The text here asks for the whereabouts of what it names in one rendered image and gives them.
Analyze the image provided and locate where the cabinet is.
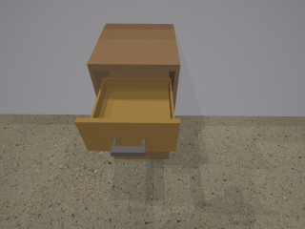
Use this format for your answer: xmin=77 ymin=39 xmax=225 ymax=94
xmin=87 ymin=23 xmax=181 ymax=159

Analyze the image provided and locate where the drawer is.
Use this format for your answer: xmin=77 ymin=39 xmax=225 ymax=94
xmin=74 ymin=77 xmax=180 ymax=152

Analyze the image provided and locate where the handle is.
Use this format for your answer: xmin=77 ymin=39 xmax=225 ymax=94
xmin=110 ymin=137 xmax=146 ymax=156

